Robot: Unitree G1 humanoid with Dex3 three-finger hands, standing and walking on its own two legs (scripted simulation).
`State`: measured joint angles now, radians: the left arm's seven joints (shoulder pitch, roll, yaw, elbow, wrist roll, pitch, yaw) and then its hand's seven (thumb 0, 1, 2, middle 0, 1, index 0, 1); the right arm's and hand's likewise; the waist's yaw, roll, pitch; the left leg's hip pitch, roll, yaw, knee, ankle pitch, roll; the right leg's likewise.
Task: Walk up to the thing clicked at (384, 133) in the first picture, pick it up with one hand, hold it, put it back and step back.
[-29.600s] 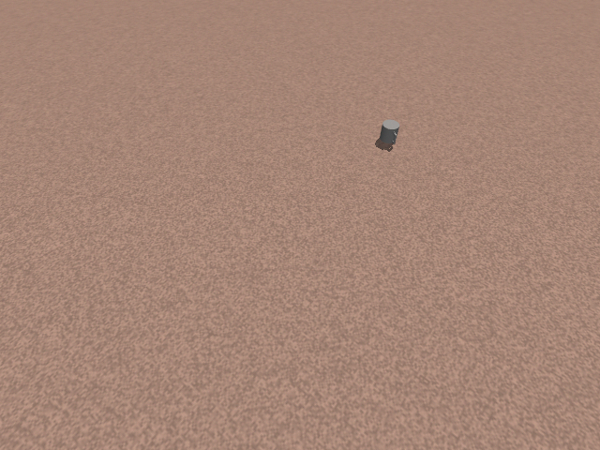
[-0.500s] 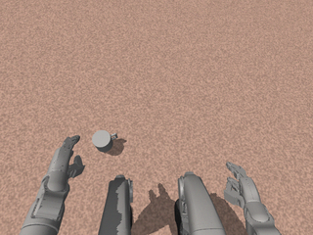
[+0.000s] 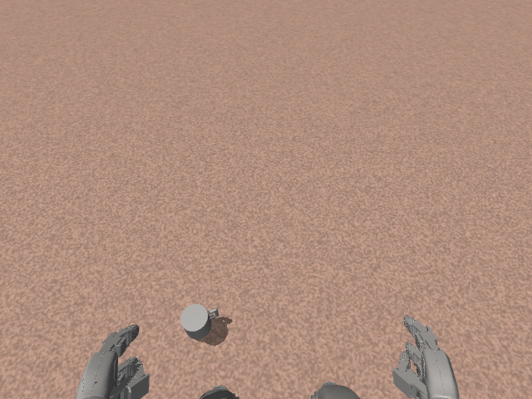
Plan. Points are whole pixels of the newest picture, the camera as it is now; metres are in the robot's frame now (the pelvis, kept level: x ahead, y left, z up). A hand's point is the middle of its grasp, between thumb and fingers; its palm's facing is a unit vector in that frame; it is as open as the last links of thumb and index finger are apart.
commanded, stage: home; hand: left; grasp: from above
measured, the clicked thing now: (201, 319) +0.46 +0.22 -0.66
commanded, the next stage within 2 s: stand in 2.00 s
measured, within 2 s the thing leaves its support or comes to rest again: neither
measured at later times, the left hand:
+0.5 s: hand (144, 390) +0.16 +0.18 -0.04, palm faces +0.06 -0.98 -0.21, open 7.4 cm
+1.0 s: hand (144, 391) +0.16 +0.18 -0.04, palm faces +0.05 -0.98 -0.20, open 7.4 cm
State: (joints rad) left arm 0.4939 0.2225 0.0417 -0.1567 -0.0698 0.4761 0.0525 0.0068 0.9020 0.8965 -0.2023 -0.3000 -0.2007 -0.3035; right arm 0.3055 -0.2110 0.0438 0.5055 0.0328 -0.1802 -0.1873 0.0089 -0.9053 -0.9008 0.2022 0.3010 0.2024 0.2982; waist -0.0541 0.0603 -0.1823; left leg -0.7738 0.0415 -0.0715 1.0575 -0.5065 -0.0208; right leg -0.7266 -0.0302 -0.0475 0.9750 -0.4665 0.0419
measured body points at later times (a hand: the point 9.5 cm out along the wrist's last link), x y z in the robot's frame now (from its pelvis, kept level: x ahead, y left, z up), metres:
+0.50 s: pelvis +0.00 +0.00 +0.01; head +0.02 +0.01 +0.45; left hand +0.15 +0.23 -0.02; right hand +0.16 -0.24 -0.06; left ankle +0.01 +0.13 -0.67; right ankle +0.01 -0.15 -0.67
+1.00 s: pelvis +0.00 +0.00 +0.00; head +0.02 +0.01 +0.45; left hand +0.15 +0.23 -0.02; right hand +0.16 -0.24 -0.06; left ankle +0.01 +0.13 -0.67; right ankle +0.01 -0.15 -0.67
